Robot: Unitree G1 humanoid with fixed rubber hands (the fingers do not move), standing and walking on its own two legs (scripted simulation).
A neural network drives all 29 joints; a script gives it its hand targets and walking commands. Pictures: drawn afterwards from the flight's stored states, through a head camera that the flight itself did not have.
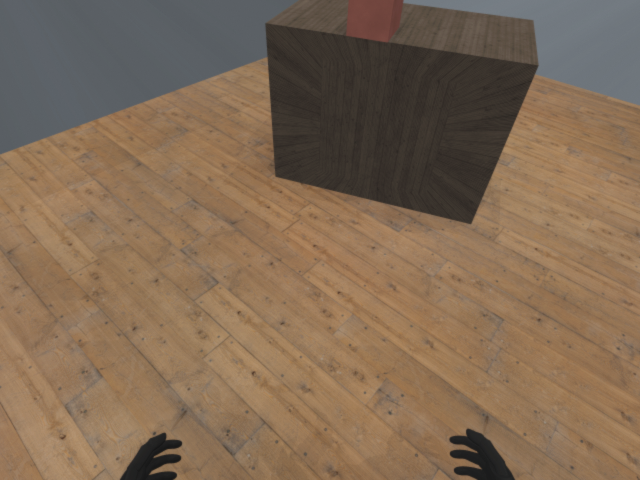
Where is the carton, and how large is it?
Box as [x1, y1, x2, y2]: [346, 0, 402, 42]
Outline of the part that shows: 349,0 346,35 387,42 398,27 402,0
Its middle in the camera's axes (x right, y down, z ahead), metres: +0.20 -0.88 +1.45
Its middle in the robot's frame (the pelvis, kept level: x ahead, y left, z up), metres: +1.68 -0.24 +0.05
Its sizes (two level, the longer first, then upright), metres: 0.192 0.161 0.149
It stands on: a pedestal, 0.74 m high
